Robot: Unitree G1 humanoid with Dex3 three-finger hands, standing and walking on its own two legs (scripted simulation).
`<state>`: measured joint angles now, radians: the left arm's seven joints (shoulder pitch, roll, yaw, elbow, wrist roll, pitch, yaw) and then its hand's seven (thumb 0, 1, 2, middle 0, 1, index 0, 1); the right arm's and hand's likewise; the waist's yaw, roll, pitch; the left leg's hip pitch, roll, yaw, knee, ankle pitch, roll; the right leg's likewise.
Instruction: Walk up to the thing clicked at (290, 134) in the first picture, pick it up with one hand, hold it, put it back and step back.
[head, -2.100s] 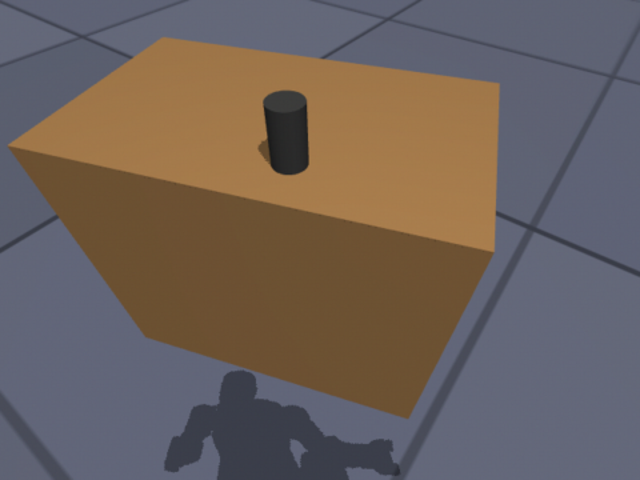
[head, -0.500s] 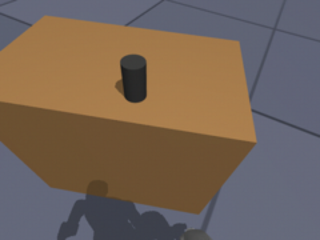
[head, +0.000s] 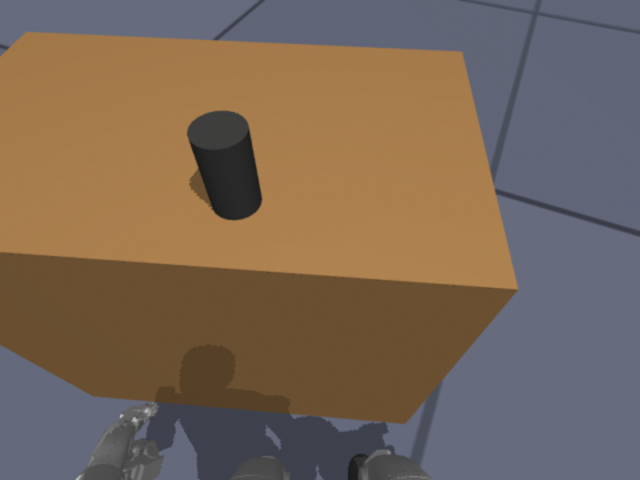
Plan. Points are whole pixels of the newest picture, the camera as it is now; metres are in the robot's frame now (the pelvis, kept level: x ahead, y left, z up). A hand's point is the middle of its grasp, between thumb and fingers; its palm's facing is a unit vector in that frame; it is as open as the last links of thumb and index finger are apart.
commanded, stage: walk up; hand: left
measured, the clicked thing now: (228, 168) +0.47 +0.15 +0.11
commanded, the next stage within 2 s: stand in 1.92 s
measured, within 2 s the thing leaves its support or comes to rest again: neither
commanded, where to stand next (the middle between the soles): +0.04 -0.03 m, yaw -4 degrees
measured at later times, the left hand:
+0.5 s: hand out of the picture +0.01 +0.25 -0.15, palm faces -0.12 -0.92 -0.38, open 7.4 cm
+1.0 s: hand out of the picture +0.10 +0.21 -0.13, palm faces -0.12 -0.93 -0.36, open 7.4 cm
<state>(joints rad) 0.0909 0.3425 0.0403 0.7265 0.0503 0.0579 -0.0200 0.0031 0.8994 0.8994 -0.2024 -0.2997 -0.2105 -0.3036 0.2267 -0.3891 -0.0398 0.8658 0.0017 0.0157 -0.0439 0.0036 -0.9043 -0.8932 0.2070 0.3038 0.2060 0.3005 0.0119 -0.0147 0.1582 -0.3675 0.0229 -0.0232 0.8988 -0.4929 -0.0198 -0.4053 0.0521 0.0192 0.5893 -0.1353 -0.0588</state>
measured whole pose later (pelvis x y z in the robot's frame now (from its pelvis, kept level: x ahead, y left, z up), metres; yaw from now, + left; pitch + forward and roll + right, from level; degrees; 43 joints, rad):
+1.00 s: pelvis -0.03 -0.03 +0.01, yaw -5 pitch -2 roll +0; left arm 0.14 0.35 0.01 0.98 0.01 -0.03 0.00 0.00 0.90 0.90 -0.20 -0.30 -0.21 -0.30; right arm 0.19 -0.37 -0.02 1.00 0.00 -0.01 0.01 0.01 -0.90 -0.89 0.21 0.30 0.21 0.30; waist -0.02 0.01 0.05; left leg -0.24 0.03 -0.02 0.55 -0.27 -0.03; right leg -0.19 -0.02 0.02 0.57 -0.33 0.02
